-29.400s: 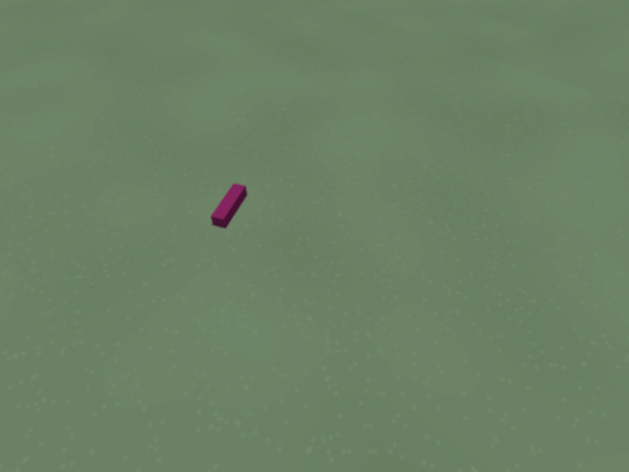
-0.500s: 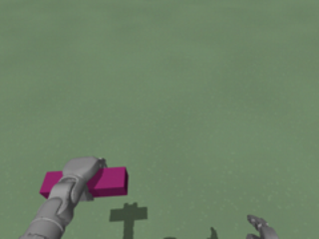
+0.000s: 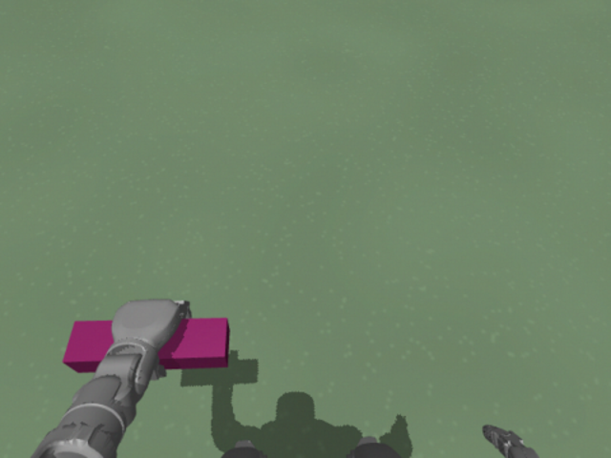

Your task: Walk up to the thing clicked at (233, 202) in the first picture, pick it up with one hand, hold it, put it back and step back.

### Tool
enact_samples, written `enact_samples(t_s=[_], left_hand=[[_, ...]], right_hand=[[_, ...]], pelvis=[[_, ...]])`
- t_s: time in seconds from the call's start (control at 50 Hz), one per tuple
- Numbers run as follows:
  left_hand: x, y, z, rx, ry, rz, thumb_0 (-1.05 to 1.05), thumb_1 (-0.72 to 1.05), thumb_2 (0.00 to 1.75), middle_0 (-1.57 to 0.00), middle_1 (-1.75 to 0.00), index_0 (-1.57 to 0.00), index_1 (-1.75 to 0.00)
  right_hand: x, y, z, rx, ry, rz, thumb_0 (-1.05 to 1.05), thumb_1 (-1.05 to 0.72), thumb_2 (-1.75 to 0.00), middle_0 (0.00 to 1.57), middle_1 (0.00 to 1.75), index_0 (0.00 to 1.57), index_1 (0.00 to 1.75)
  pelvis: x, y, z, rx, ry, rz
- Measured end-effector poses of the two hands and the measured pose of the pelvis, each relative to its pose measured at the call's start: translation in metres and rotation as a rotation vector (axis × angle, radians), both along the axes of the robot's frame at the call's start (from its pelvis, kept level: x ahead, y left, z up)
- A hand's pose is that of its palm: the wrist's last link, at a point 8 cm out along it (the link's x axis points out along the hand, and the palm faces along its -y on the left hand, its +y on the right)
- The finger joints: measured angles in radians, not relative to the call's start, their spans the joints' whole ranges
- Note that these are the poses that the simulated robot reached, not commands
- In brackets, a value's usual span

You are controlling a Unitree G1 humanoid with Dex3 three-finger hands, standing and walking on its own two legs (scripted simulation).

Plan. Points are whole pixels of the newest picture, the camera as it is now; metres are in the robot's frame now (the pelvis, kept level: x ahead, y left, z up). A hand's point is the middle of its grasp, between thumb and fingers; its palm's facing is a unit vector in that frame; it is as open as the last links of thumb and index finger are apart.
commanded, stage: crouch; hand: left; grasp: from above
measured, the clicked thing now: (153, 344) +0.32 +0.24 -0.12
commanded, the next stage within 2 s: lower in 1.42 s
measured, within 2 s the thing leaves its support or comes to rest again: neither
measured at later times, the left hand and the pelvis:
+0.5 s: hand (185, 369) +0.34 +0.25 -0.36, palm faces -0.46 +0.01 -0.89, open 9.4 cm; pelvis -0.05 +0.01 -0.21, yaw -1 degrees
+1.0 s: hand (195, 376) +0.36 +0.26 -0.49, palm faces -0.45 -0.02 -0.89, open 9.4 cm; pelvis -0.06 +0.00 -0.32, yaw -4 degrees
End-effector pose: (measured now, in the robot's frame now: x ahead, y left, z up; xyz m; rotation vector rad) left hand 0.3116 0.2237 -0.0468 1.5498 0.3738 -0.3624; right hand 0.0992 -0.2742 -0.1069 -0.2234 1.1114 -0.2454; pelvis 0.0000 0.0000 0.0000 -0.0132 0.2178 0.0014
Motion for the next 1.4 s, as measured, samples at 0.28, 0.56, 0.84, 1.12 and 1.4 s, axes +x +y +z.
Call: enact_samples(t_s=[0.28,0.56,0.84,1.12,1.4], left_hand=[[0.027,0.007,-0.143,0.018,-0.043,0.0,-0.02,0.05,0.56,-0.7,-0.66,-0.73,-0.59],[0.033,0.023,-0.277,-0.002,0.008,0.015,-0.02,0.03,0.59,-0.7,-0.67,-0.72,-0.6],[0.046,0.032,-0.357,-0.008,-0.015,0.039,-0.02,0.01,0.62,-0.71,-0.67,-0.73,-0.61],[0.051,0.034,-0.405,-0.022,0.006,0.034,-0.02,0.02,0.62,-0.7,-0.67,-0.72,-0.61],[0.053,0.037,-0.437,-0.026,-0.001,0.036,-0.03,0.02,0.61,-0.69,-0.68,-0.71,-0.62]], right_hand=[[-0.077,-0.005,-0.121,-0.076,0.161,-0.047,0.01,-0.9,-0.9,0.2,0.3,0.2,0.3],[-0.088,0.014,-0.24,-0.025,0.202,0.04,0.01,-0.9,-0.9,0.21,0.3,0.21,0.3],[-0.081,0.001,-0.296,-0.05,0.214,0.111,0.01,-0.9,-0.9,0.2,0.3,0.2,0.3],[-0.103,-0.002,-0.333,-0.034,0.28,0.102,0.01,-0.91,-0.9,0.2,0.3,0.2,0.3],[-0.116,0.0,-0.364,-0.024,0.303,0.102,0.01,-0.91,-0.9,0.2,0.3,0.2,0.3]], pelvis=[[-0.03,0.009,-0.12,-0.028,0.263,-0.005],[-0.054,0.009,-0.229,-0.052,0.395,-0.001],[-0.059,0.003,-0.294,-0.069,0.418,-0.017],[-0.063,0.002,-0.334,-0.073,0.405,-0.036],[-0.067,0.003,-0.367,-0.076,0.386,-0.046]])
